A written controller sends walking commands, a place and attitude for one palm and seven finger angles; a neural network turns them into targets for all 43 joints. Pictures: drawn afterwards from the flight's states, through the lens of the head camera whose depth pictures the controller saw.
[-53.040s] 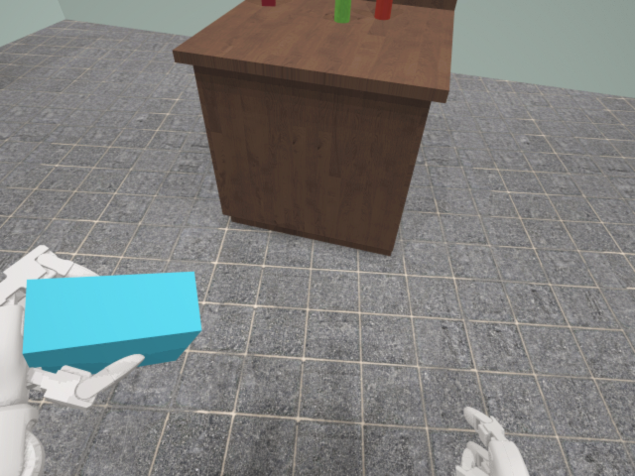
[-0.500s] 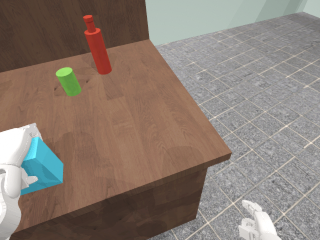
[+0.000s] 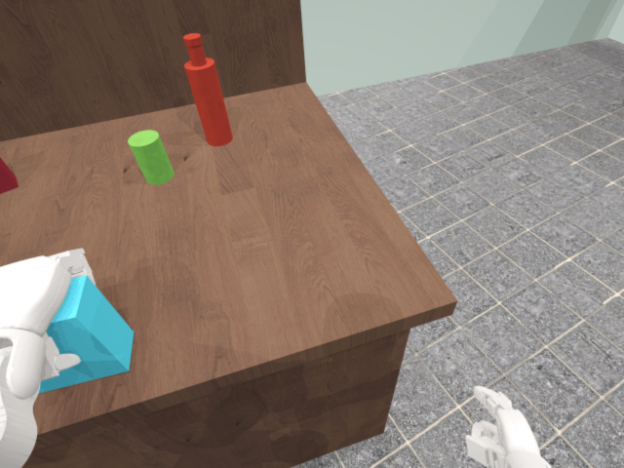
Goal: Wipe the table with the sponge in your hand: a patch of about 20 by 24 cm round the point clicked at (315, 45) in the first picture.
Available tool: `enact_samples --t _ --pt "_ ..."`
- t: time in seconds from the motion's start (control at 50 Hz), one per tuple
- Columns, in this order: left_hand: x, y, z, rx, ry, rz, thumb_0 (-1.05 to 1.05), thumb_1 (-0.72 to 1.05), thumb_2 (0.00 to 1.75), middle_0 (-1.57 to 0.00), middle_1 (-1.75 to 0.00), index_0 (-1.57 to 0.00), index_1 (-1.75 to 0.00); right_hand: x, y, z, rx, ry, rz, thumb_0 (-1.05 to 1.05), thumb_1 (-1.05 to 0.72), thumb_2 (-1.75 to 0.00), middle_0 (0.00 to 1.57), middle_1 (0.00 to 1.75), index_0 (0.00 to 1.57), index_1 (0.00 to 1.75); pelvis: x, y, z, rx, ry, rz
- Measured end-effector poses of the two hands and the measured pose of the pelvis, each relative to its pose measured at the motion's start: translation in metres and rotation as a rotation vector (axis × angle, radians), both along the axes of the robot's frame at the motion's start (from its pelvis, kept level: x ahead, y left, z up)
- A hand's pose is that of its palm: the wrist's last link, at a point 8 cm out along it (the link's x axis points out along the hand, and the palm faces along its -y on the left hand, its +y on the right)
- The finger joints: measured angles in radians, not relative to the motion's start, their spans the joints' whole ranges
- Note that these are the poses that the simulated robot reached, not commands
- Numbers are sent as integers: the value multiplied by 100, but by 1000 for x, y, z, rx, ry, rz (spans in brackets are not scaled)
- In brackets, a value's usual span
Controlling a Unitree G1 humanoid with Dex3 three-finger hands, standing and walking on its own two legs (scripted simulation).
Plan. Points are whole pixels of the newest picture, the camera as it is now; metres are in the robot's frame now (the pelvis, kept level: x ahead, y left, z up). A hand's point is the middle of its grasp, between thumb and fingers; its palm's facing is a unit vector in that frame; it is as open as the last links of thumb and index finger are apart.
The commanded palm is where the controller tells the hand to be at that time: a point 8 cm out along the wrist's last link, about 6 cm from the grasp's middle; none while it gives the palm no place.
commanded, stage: lift the sponge slowly off the table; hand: left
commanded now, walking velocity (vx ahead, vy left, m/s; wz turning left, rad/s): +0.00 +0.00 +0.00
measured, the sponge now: (65, 347) +0.20 +0.35 +0.06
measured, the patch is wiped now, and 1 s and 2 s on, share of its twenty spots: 1.00 1.00 1.00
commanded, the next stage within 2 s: bring the sponge back beside the body in 1.62 s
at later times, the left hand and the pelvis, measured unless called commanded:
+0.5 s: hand (41, 302) +0.21 +0.34 +0.15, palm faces +0.04 -0.02 -1.00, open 9.8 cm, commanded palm +0.18 +0.34 +0.21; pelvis -0.02 -0.01 +0.00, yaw +1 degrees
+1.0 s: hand (41, 274) +0.23 +0.33 +0.18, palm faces +0.06 +0.00 -1.00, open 9.8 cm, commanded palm +0.18 +0.34 +0.25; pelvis -0.03 -0.01 +0.00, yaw +1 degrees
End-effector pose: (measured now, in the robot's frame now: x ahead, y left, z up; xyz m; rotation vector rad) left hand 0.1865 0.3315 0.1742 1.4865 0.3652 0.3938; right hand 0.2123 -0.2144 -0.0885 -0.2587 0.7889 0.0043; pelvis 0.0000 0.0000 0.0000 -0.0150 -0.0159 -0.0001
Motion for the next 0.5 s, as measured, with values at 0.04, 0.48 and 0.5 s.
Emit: enact_samples --t 0.04,0.48,0.5 --pt "-4 -1 0 -2 -3 4 -1 -50 108 -72 -135 -75 -142 2 3 1 1 -8 10 1 -90 -90 20 30 20 30 -2 0 0 0 -6 5" --pt "2 1 26 27 -7 -8 -2 -51 108 -74 -133 -77 -140 -15 -2 6 -9 -33 14 1 -90 -90 20 30 20 30 -24 -7 3 7 -39 13" --pt "2 0 27 28 -8 -11 -2 -51 108 -74 -133 -77 -140 -17 -3 5 -9 -31 13 1 -90 -90 20 30 20 30 -25 -8 3 7 -38 12"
